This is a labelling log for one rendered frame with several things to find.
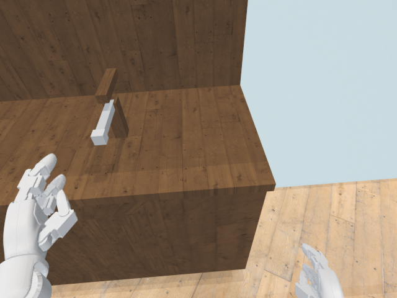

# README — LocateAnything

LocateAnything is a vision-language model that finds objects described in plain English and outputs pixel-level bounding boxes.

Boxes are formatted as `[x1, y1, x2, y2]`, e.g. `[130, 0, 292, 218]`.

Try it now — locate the counter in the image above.
[0, 0, 276, 286]

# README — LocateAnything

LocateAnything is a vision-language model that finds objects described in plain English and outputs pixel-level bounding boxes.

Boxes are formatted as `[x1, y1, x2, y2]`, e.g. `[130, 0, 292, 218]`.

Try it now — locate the robot right hand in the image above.
[295, 243, 344, 298]

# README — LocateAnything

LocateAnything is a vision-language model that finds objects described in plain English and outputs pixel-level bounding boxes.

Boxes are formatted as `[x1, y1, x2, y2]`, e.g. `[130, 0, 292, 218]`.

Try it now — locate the left robot forearm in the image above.
[0, 253, 52, 298]

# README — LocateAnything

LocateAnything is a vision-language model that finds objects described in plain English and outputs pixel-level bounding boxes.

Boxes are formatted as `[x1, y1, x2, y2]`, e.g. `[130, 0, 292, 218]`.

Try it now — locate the robot left hand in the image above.
[3, 153, 78, 260]

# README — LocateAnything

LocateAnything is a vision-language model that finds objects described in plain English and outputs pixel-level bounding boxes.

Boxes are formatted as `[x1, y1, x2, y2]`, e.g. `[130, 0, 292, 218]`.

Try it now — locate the tap lever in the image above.
[91, 99, 115, 145]

